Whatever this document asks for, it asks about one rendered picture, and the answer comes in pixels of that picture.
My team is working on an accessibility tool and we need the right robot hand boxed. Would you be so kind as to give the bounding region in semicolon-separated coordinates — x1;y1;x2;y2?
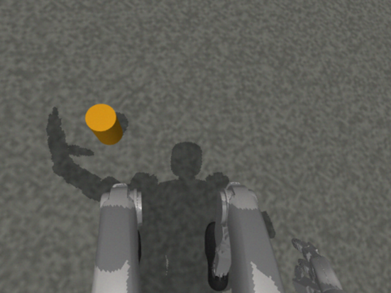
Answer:
291;238;343;293

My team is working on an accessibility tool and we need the can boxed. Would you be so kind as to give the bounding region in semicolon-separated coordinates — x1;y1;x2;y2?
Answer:
85;104;123;145

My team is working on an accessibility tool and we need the right robot foot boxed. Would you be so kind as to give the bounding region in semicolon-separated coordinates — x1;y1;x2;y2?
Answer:
205;222;228;291

